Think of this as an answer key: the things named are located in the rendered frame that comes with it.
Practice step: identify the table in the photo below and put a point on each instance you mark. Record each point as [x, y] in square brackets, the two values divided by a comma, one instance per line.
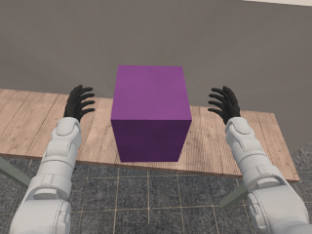
[27, 120]

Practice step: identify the right robot forearm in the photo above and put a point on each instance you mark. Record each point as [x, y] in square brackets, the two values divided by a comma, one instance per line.
[255, 166]

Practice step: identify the robot right hand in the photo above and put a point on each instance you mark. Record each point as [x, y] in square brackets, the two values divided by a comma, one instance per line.
[229, 105]

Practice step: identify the robot right upper arm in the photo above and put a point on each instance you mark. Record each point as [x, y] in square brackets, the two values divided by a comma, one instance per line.
[277, 210]

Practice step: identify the robot left hand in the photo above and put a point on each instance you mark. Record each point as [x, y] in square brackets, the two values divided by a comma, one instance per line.
[74, 104]

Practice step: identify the carton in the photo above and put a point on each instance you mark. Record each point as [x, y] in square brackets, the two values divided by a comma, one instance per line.
[150, 115]

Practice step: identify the robot left upper arm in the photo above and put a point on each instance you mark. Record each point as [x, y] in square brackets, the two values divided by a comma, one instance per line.
[47, 216]

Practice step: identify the left robot forearm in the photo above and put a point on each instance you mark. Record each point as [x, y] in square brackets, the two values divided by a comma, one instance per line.
[53, 179]

